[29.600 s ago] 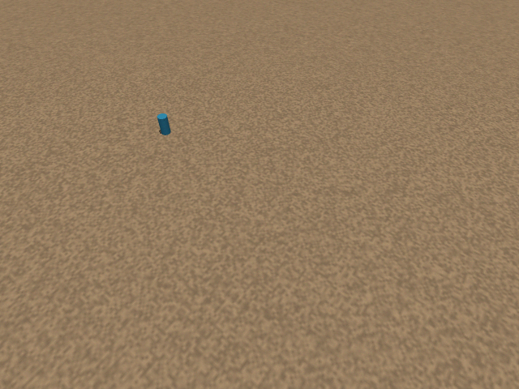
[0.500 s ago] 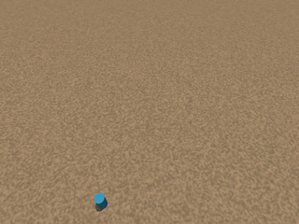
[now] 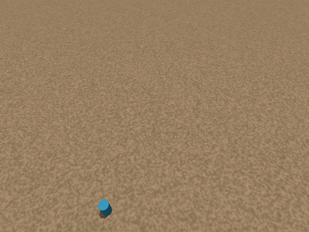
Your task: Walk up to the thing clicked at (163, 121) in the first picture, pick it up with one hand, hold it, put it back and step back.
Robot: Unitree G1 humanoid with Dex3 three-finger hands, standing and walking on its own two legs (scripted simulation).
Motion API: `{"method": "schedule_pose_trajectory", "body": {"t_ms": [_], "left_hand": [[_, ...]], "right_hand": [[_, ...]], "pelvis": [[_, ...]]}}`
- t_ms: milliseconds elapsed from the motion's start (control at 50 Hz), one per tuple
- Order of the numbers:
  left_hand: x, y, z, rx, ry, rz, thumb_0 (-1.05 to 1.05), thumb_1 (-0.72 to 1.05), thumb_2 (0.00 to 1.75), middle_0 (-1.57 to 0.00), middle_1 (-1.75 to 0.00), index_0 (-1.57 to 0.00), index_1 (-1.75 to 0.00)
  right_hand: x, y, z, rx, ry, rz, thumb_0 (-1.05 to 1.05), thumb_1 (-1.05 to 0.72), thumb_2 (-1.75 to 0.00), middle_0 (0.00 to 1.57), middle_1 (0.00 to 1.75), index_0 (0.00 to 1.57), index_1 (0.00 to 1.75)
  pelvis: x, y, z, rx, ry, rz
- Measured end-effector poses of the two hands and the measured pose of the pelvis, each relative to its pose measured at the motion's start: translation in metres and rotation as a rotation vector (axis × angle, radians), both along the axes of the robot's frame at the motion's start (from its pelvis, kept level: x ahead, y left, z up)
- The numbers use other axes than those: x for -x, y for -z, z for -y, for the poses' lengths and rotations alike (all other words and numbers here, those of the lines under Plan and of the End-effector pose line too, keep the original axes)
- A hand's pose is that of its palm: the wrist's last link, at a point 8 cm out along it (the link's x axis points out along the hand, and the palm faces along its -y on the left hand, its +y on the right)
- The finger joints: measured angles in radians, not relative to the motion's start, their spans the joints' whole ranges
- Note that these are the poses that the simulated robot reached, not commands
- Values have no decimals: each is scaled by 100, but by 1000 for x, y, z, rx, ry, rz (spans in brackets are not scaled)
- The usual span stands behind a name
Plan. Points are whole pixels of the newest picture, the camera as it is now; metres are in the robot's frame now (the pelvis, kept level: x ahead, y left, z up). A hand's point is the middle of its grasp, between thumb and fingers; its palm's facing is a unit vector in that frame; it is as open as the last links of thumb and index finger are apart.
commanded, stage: stand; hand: left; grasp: from above
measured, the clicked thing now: (105, 207) +0.38 +0.28 -0.72
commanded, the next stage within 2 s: rise first in 0.52 s
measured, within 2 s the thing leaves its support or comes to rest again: neither
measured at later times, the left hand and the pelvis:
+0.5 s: hand out of the picture +0.09 +0.25 -0.16, palm faces -0.02 -0.94 -0.34, open 7.4 cm; pelvis +0.01 +0.00 +0.00, yaw +0 degrees
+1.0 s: hand out of the picture +0.16 +0.26 -0.19, palm faces -0.07 -0.92 -0.38, open 11.4 cm; pelvis +0.00 +0.01 -0.04, yaw -1 degrees
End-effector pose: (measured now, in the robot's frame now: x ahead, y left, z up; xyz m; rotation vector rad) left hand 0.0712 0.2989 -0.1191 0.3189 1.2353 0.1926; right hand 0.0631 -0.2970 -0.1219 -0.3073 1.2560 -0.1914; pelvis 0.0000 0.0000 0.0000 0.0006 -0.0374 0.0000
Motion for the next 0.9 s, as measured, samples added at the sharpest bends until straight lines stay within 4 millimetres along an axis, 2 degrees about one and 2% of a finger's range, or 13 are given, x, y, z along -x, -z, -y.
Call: {"method": "schedule_pose_trajectory", "body": {"t_ms": [160, 360, 640, 680, 760, 840, 900], "left_hand": [[0, 1, 1, 1, -3, -10, 0, 90, 90, -20, -30, -20, -30], [-10, 0, 2, 3, -1, 10, 0, 90, 90, -20, -30, -20, -30], [-12, -1, 1, 0, -4, 12, 0, 90, 90, -20, -31, -20, -30], [-20, -2, 3, 1, -26, 61, 0, 88, 92, -20, -33, -19, -32], [-48, 4, 6, 14, -34, 119, 0, 76, 93, -19, -44, -17, -44], [-76, 12, 4, 18, 26, 142, 0, 56, 92, -16, -63, -16, -63], [-86, 16, 1, -2, 62, 152, 0, 37, 92, -14, -77, -15, -75]], "right_hand": [[-9, -1, 1, 4, -4, 5, 1, -90, -89, 21, 30, 20, 30], [-19, -3, 1, 7, -11, 27, 1, -90, -89, 21, 30, 20, 30], [-20, -3, 1, 8, -12, 23, 1, -90, -90, 21, 30, 20, 30], [-23, -4, -2, 8, -5, 72, 1, -91, -90, 21, 30, 20, 30], [-27, -1, -15, -13, -7, 143, 1, -93, -90, 20, 30, 20, 30], [-24, 4, -28, -33, 8, 173, 1, -92, -90, 20, 30, 20, 30], [-21, 9, -35, -44, 22, 184, 1, -92, -90, 20, 30, 20, 30]], "pelvis": [[-5, 0, 0, 0, 1, -1], [-9, 0, 1, 1, -1, 1], [-11, -1, 1, 0, -2, 2], [-9, 1, 1, 0, -8, -20], [-1, 7, 1, 2, -9, -64], [3, 16, 2, 2, -1, -122], [3, 23, 0, 3, 8, -150]]}}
